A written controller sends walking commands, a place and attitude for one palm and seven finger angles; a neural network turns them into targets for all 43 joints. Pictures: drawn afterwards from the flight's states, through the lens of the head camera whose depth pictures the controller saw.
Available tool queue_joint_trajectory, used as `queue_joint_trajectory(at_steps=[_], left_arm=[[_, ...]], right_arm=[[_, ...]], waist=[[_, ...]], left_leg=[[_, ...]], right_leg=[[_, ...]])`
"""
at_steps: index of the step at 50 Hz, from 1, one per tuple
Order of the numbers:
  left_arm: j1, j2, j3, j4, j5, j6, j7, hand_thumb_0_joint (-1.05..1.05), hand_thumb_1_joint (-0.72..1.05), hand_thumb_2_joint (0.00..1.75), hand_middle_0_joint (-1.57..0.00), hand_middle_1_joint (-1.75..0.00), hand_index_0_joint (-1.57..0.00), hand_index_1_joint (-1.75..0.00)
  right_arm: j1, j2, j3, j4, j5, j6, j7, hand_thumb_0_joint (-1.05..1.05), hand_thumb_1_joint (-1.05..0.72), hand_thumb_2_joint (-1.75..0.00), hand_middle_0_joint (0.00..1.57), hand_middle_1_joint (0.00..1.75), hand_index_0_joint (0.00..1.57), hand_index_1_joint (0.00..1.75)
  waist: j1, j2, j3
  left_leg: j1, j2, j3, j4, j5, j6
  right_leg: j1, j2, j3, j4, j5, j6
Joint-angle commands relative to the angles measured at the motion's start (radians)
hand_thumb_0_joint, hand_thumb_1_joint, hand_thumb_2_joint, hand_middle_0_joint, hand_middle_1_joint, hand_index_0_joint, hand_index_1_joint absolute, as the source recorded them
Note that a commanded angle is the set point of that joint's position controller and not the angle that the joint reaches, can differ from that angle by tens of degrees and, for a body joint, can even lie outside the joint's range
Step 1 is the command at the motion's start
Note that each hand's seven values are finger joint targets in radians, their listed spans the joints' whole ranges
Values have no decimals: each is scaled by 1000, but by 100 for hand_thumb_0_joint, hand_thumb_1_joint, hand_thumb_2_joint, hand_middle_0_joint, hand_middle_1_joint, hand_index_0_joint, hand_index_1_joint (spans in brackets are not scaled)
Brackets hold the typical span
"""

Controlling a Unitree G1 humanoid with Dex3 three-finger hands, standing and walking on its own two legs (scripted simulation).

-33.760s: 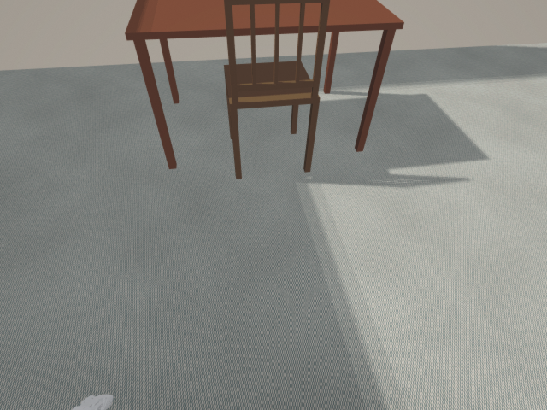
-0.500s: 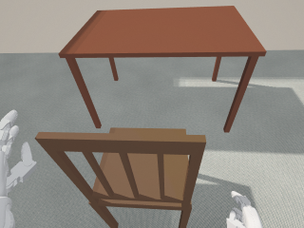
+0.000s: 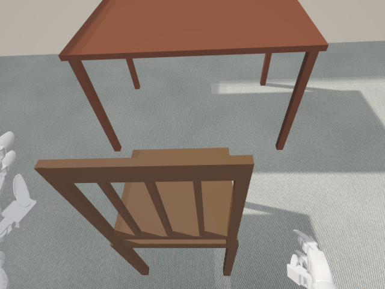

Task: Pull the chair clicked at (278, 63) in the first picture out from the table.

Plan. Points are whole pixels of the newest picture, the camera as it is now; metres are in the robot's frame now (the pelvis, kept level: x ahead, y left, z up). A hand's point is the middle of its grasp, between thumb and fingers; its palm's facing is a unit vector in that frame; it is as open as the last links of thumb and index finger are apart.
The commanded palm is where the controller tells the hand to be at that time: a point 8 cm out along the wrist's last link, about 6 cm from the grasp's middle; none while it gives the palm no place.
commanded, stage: step back with the hand held close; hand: left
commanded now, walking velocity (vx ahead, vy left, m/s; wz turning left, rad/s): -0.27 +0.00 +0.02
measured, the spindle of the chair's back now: (161, 211) +0.30 +0.12 -0.07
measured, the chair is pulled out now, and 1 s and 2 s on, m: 0.62 0.62 0.62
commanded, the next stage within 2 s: stop stepping back and stand still in 1.32 s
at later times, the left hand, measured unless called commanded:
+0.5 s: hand out of the picture +0.13 +0.28 +0.15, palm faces +0.46 -0.76 -0.45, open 7.4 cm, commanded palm +0.07 +0.31 +0.17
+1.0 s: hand out of the picture +0.06 +0.28 +0.16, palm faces +0.54 -0.71 -0.46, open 7.4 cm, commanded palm +0.00 +0.31 +0.17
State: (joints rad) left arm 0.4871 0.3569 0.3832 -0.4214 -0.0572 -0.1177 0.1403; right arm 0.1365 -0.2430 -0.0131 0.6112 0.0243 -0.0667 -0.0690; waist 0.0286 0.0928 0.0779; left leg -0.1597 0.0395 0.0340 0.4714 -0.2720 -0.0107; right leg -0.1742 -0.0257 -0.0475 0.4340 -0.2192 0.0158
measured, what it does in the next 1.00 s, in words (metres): walks backwards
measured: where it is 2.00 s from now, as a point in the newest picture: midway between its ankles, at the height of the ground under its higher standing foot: outside the picture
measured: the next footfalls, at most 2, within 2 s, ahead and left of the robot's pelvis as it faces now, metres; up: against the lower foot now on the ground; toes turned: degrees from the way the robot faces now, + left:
left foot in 1.12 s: -0.18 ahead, +0.11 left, +0.00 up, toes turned +1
right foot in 1.42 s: -0.15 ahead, -0.15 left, +0.00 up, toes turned +1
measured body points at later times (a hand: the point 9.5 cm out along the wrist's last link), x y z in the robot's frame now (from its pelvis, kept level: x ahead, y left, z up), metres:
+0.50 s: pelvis -0.07 +0.01 -0.01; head -0.05 +0.02 +0.44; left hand +0.10 +0.32 +0.17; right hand +0.11 -0.22 -0.09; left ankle -0.01 +0.12 -0.74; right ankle +0.01 -0.13 -0.74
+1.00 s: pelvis -0.12 +0.00 -0.03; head -0.10 +0.01 +0.42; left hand +0.03 +0.31 +0.19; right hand +0.07 -0.22 -0.12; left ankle -0.06 +0.12 -0.71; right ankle +0.00 -0.12 -0.74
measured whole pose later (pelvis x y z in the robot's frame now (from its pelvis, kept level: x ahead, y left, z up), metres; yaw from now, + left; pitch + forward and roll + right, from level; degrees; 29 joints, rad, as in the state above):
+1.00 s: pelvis -0.12 +0.00 -0.03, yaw +5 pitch -2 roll +0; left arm 0.50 0.40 0.44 -0.56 -0.01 -0.23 0.18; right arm 0.19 -0.20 -0.02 0.66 -0.01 -0.14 -0.06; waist 0.02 -0.01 0.08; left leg -0.52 0.00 0.00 0.95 -0.48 -0.01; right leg -0.45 -0.04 -0.02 0.66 -0.18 0.01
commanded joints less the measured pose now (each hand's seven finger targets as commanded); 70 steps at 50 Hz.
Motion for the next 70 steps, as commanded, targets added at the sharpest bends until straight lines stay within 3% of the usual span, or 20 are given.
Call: queue_joint_trajectory(at_steps=[1,10,15,19,24,33,37,41,44,47,48,50,54,55,56,57,59,62,66,70], left_arm=[[91,191,134,-200,4,-51,22,0,90,90,-20,-30,-20,-30],[102,238,176,-298,0,-62,53,0,90,90,-20,-30,-20,-30],[84,212,151,-292,5,-61,59,0,90,90,-20,-30,-20,-30],[41,221,145,-285,16,-64,67,0,90,90,-20,-30,-20,-30],[-13,234,139,-288,27,-72,76,0,90,90,-20,-30,-20,-30],[67,247,201,-355,29,-115,75,0,90,90,-20,-30,-20,-30],[69,263,226,-333,30,-133,66,0,90,90,-20,-30,-20,-30],[-2,240,220,-312,46,-161,55,0,90,90,-20,-30,-20,-30],[-40,248,206,-319,45,-174,51,0,90,90,-20,-30,-20,-30],[-37,309,229,-295,31,-165,69,0,90,90,-20,-30,-20,-30],[-49,282,192,-290,28,-147,70,0,90,90,-20,-30,-20,-30],[-65,286,205,-307,30,-146,63,0,90,90,-20,-30,-20,-30],[25,271,223,-313,28,-184,61,0,90,90,-20,-30,-20,-30],[24,255,215,-341,32,-199,62,0,90,90,-20,-30,-20,-30],[7,240,214,-374,38,-212,65,0,90,90,-20,-30,-20,-30],[29,252,227,-341,40,-208,65,0,90,90,-20,-30,-20,-30],[9,250,226,-402,20,-213,56,0,90,90,-20,-30,-20,-30],[-16,226,184,-475,13,-221,43,0,90,90,-20,-30,-20,-30],[44,227,187,-436,8,-215,33,0,90,90,-20,-30,-20,-30],[80,260,246,-340,9,-216,20,0,90,90,-20,-30,-20,-30]], right_arm=[[-91,-90,-48,-170,-5,-11,-11,0,-90,-90,20,30,20,30],[-88,-77,-51,-174,1,-19,-36,0,-90,-90,20,30,20,30],[-59,-84,-51,-164,-3,-36,-38,0,-90,-90,20,30,20,30],[-41,-85,-46,-164,-7,-45,-39,0,-90,-90,20,30,20,30],[-27,-91,-36,-168,-14,-56,-41,0,-90,-90,20,30,20,30],[-40,-101,-42,-183,-8,-100,-39,0,-90,-90,20,30,20,30],[-33,-101,-51,-154,-9,-120,-34,0,-90,-90,20,30,20,30],[-17,-110,-52,-152,-14,-139,-30,0,-90,-90,20,30,20,30],[-4,-102,-57,-150,-14,-144,-25,0,-90,-90,20,30,20,30],[1,-85,-64,-97,-32,-129,-15,0,-90,-90,20,30,20,30],[-9,-64,-59,-93,-37,-111,-4,0,-90,-90,20,30,20,30],[-29,-54,-42,-96,-37,-97,-2,0,-90,-90,20,30,20,30],[-17,-64,-29,-105,-28,-98,-21,0,-90,-90,20,30,20,30],[-1,-85,-40,-103,-33,-102,-22,0,-90,-90,20,30,20,30],[-11,-107,-58,-110,-40,-112,-18,0,-90,-90,20,30,20,30],[-26,-81,-73,-99,-43,-121,-19,0,-90,-90,20,30,20,30],[-14,-79,-83,-89,-53,-152,-4,0,-90,-90,20,30,20,30],[-12,-98,-103,-65,-31,-167,18,0,-90,-90,20,30,20,30],[-1,-91,-82,-64,-38,-171,33,0,-90,-90,20,30,20,30],[-28,-86,-76,-62,-49,-146,29,0,-90,-90,20,30,20,30]], waist=[[-5,-85,-216],[-4,-30,-224],[-11,-2,-178],[-20,-67,-111],[-25,-109,-74],[-17,131,-159],[-19,87,-160],[-23,88,-95],[-26,-53,-82],[-26,-262,-109],[-28,-328,-143],[-38,-346,-169],[-33,-166,-140],[-35,-28,-135],[-37,186,-120],[-52,214,-148],[-62,188,-164],[-40,133,-183],[-46,202,-202],[-33,127,-204]], left_leg=[[14,71,-60,-37,335,33],[-84,117,-108,-56,310,41],[-198,108,-111,-55,64,41],[-249,66,-101,-31,-177,36],[-225,47,-105,25,-255,34],[-470,180,-227,-175,-281,87],[-500,181,-219,-133,-243,88],[-693,201,-227,-144,-497,108],[-564,102,-150,34,-461,72],[-183,-40,-38,524,-279,-8],[-143,-48,-43,671,-252,-15],[-153,-39,-47,646,-233,-9],[-133,-10,-22,-60,-172,20],[-184,89,-117,-193,-130,60],[-239,270,-292,-203,22,138],[-212,350,-294,-162,272,170],[-187,365,-281,-85,561,193],[55,285,-110,21,807,125],[118,262,-137,16,734,85],[39,248,-146,52,564,57]], right_leg=[[67,-104,85,-15,367,-24],[32,-83,60,56,234,-11],[4,-82,93,38,109,-19],[-89,-103,148,-62,-98,-33],[-226,-121,168,-139,-341,-47],[101,-13,44,197,-34,-5],[110,-14,54,235,31,-11],[153,4,72,310,-98,-10],[-50,-55,190,149,-222,-52],[-466,-300,481,-268,-532,-190],[-481,-360,476,-308,-561,-212],[-403,-305,321,-251,-390,-173],[-202,-151,188,-32,-156,-60],[-146,-92,154,133,-89,-33],[-179,-9,84,360,-88,3],[-234,4,66,546,-247,13],[-328,14,126,740,-289,5],[-353,7,71,527,-225,-3],[-257,7,11,194,-131,-21],[-95,2,-19,-62,59,-8]])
